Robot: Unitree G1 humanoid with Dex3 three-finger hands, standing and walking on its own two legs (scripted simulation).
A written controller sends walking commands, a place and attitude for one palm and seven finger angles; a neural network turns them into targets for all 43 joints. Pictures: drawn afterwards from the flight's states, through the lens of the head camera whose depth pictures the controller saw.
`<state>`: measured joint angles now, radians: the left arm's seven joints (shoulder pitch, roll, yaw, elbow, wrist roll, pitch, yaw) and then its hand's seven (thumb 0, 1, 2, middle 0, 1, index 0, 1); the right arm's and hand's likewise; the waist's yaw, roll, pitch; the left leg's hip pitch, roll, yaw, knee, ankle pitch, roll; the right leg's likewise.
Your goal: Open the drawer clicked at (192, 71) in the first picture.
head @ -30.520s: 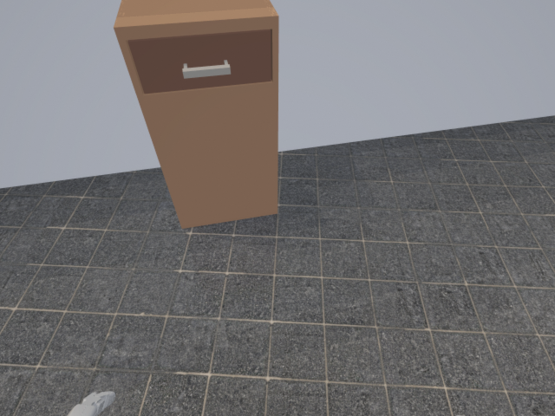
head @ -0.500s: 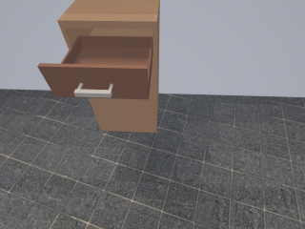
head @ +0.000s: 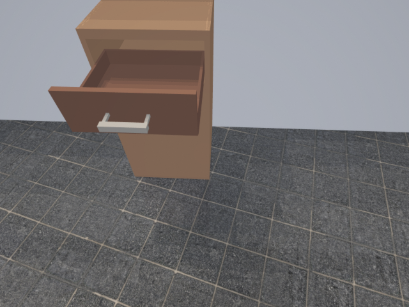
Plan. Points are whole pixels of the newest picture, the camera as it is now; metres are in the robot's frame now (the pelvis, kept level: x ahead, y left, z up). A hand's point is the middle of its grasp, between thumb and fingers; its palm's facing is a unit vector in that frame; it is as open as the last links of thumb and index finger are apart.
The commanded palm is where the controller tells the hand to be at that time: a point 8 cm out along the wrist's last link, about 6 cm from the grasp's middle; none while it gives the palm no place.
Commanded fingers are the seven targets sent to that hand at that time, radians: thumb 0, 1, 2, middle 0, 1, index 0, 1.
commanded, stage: look to check the result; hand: left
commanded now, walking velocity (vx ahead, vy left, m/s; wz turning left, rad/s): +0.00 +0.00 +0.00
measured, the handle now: (125, 122) +0.58 +0.27 -0.01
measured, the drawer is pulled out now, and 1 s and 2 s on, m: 0.30 0.30 0.30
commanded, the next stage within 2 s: take the last steps up to it in 0.32 s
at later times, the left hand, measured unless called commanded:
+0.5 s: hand out of the picture +0.02 +0.19 -0.17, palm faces +0.03 -0.97 -0.23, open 7.4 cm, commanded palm none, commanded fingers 0.00 0.90 0.90 -0.20 -0.30 -0.20 -0.30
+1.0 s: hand (121, 290) +0.18 +0.22 -0.18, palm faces +0.02 -0.98 -0.21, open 7.3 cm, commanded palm none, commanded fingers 0.00 0.90 0.90 -0.20 -0.30 -0.20 -0.30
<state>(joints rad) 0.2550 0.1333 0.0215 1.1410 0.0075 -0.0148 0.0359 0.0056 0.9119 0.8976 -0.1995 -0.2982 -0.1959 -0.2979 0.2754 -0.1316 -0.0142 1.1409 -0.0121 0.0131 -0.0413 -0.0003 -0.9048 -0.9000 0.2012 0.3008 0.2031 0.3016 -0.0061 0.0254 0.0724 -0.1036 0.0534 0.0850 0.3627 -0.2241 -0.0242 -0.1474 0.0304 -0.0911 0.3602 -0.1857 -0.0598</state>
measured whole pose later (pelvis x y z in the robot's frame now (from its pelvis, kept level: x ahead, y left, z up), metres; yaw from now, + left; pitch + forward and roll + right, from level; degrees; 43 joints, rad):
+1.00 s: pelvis +0.11 +0.03 -0.01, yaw +1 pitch +0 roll +0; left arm 0.15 0.17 0.07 1.02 0.02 0.00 -0.02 0.02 0.93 0.90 -0.20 -0.30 -0.19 -0.30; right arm 0.51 -0.08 0.00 1.19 -0.04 -0.05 -0.04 0.00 -0.90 -0.90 0.20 0.30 0.20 0.30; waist -0.04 0.02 0.12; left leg 0.03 0.00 0.06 0.36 -0.39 0.02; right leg -0.49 -0.06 -0.08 0.81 -0.33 -0.06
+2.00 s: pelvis +0.32 +0.02 -0.01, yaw +1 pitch +1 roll +0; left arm 0.12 0.20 0.06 0.98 0.00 0.03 0.04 0.01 0.91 0.90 -0.20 -0.30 -0.20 -0.30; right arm 0.16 -0.19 -0.05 0.99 -0.02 0.03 -0.03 0.00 -0.90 -0.90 0.20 0.30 0.20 0.30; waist 0.01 0.01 0.14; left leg -0.28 0.04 0.04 0.56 -0.29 0.00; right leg -0.34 0.01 0.02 0.84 -0.46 -0.01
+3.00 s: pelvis +0.32 +0.02 -0.01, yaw -2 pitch -2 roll +0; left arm 0.32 0.13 -0.01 1.09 0.01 -0.02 0.03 0.01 0.91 0.90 -0.20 -0.30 -0.20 -0.30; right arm 0.27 -0.15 0.01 1.12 -0.01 -0.01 -0.02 0.01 -0.92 -0.90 0.20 0.30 0.20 0.30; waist 0.01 0.00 0.03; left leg -0.22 0.01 0.02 0.48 -0.23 -0.01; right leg -0.14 -0.01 0.06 0.50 -0.32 0.02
